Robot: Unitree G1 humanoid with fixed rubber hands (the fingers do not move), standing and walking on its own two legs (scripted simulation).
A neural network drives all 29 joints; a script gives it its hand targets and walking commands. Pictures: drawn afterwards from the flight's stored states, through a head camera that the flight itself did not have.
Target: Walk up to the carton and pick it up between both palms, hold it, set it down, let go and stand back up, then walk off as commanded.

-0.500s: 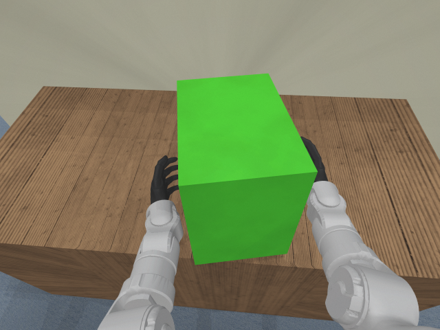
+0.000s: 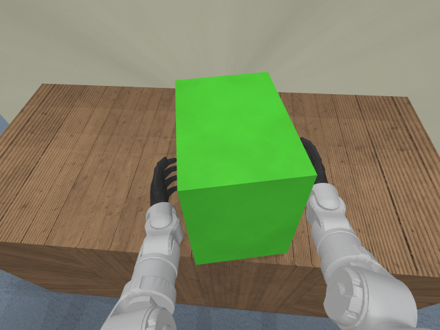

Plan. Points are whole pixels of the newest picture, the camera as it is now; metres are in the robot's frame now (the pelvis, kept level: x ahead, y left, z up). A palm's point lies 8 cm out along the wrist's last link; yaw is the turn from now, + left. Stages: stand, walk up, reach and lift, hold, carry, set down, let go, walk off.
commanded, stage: set down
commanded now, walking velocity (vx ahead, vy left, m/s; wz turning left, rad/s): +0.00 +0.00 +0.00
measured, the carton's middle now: (231, 167) +0.46 +0.03 +0.00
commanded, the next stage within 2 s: none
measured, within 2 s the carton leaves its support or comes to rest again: rests again in 0.34 s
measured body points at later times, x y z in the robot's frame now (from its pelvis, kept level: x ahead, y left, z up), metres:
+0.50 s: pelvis +0.00 +0.00 +0.00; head +0.07 +0.00 +0.45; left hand +0.37 +0.16 +0.01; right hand +0.42 -0.13 +0.03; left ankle -0.02 +0.17 -0.74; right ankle +0.00 -0.11 -0.74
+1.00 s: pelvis +0.00 +0.00 +0.00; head +0.09 +0.00 +0.44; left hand +0.37 +0.17 +0.00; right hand +0.43 -0.13 +0.01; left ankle -0.02 +0.17 -0.74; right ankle +0.00 -0.11 -0.74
